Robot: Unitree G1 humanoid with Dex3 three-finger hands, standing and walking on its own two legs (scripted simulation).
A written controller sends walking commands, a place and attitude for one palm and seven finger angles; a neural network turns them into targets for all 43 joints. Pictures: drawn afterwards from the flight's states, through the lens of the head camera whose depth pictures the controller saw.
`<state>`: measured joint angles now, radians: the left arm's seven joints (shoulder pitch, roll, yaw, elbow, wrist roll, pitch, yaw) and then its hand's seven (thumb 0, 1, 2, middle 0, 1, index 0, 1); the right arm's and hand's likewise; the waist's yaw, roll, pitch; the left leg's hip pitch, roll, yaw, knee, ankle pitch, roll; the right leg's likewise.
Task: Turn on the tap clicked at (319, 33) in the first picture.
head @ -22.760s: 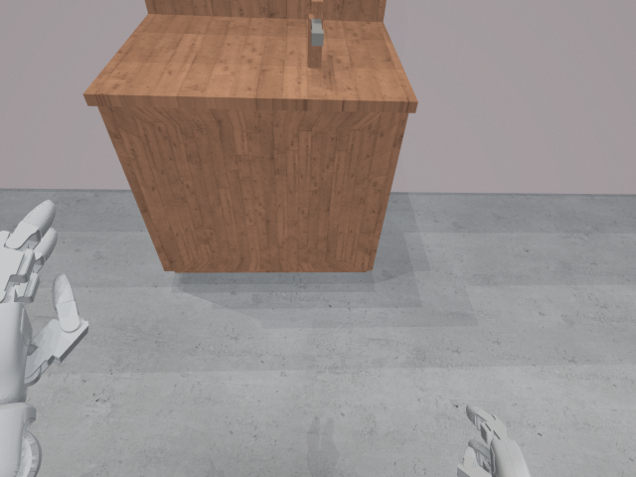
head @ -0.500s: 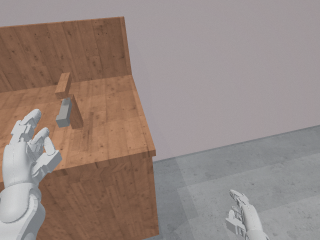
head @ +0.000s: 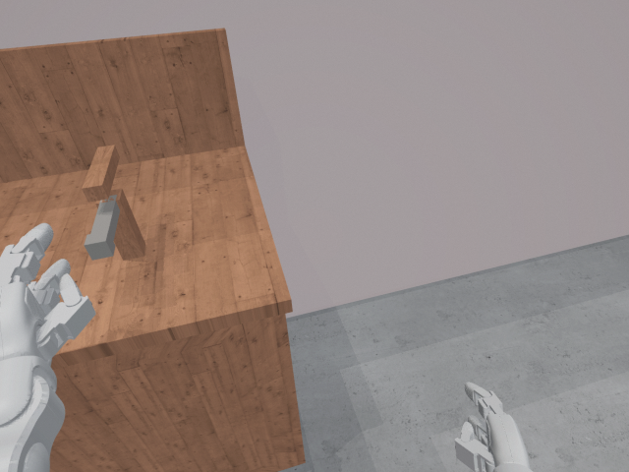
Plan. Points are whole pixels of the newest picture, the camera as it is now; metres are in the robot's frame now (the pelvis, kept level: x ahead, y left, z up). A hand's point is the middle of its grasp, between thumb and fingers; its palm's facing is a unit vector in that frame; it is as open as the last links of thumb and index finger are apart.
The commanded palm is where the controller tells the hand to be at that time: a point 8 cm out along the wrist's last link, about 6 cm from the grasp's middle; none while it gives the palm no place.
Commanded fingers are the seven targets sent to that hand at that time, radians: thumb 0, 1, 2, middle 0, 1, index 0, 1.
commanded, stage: reach beside the lever's end, fingers flat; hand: left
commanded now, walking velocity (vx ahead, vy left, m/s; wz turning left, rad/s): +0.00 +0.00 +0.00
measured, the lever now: (100, 245) +0.34 +0.36 +0.14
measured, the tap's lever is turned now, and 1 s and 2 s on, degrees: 0 0 2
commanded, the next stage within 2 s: push the lever round in 1.74 s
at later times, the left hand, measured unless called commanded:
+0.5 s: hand (87, 284) +0.24 +0.31 +0.17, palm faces +0.60 -0.79 -0.08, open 7.6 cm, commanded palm +0.20 +0.34 +0.17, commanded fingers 0.00 0.90 0.90 -0.18 -0.23 -0.18 -0.23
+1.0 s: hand (82, 269) +0.28 +0.35 +0.15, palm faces +0.62 -0.78 -0.07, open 7.7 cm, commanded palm +0.24 +0.38 +0.15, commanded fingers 0.00 0.90 0.90 -0.16 -0.17 -0.16 -0.17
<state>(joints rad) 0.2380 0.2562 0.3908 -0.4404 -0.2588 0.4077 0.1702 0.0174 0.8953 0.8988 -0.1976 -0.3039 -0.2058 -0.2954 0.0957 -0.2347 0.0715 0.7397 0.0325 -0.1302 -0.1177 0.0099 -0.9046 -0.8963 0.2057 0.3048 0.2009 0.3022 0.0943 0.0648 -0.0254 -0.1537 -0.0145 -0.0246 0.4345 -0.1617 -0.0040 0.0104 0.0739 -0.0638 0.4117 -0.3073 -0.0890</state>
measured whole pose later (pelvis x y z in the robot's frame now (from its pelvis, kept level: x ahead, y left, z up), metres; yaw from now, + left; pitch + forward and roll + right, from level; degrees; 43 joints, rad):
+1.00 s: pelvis -0.01 +0.01 +0.00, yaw +0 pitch -3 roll +0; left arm -0.13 0.38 0.50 0.18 -0.20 0.21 0.11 0.02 0.90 0.90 -0.16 -0.19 -0.17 -0.18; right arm 0.18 -0.26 0.05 0.74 0.04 -0.12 -0.13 0.01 -0.90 -0.90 0.21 0.30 0.20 0.30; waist 0.05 0.04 -0.04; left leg -0.27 -0.02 -0.02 0.49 -0.17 0.01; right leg -0.12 0.07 -0.06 0.48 -0.32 -0.08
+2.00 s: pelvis -0.01 +0.03 -0.01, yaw +0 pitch +0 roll -1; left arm -0.27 0.43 0.51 0.41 -0.17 0.11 0.09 0.02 0.90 0.90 -0.15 -0.15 -0.15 -0.15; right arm 0.19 -0.26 0.05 0.70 0.04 -0.09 -0.13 0.01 -0.90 -0.90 0.21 0.30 0.20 0.30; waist 0.04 0.03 -0.04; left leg -0.35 -0.02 -0.02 0.54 -0.18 0.03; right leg -0.18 0.06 -0.06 0.51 -0.33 -0.06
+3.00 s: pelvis -0.01 +0.01 -0.01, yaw +0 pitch -1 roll +0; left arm -0.28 0.28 0.41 0.29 -0.12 0.16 0.31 0.02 0.94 0.91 -0.15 -0.15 -0.16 -0.15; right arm 0.16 -0.24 0.04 0.74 0.02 -0.05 -0.12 0.01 -0.90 -0.90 0.21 0.30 0.20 0.30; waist 0.04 0.04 -0.05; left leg -0.32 -0.02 -0.02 0.53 -0.19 0.01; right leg -0.16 0.07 -0.06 0.51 -0.33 -0.07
